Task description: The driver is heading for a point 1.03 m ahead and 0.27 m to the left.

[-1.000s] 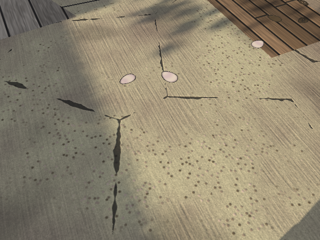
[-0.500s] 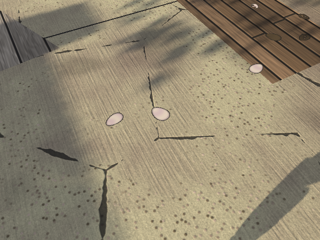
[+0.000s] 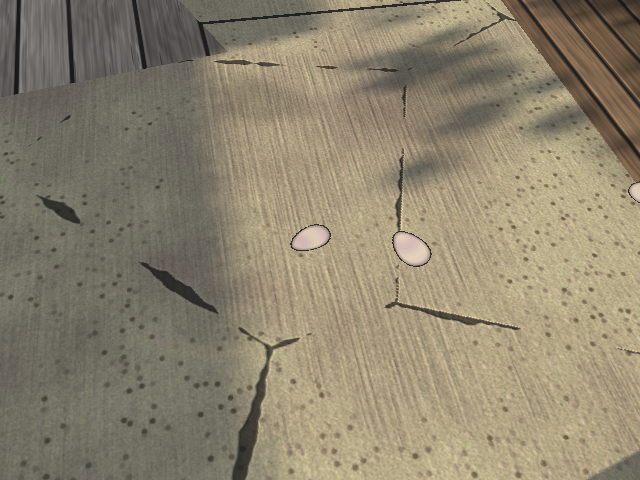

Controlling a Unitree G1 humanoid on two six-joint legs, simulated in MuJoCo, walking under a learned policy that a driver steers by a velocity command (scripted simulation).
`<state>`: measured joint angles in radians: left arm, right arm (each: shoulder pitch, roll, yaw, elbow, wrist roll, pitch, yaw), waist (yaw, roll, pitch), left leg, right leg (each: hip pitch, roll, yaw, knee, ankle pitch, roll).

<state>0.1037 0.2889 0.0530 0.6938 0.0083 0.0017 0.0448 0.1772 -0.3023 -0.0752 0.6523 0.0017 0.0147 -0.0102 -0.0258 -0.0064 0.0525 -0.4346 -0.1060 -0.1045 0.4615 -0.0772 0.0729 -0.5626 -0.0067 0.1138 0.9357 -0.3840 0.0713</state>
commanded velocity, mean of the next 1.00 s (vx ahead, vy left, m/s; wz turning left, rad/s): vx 0.01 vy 0.00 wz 0.55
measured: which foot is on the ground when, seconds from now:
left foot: down 0.00-0.20, up 0.22-0.58, down 0.60-1.00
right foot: up 0.00-0.16, down 0.18-0.60, up 0.62-1.00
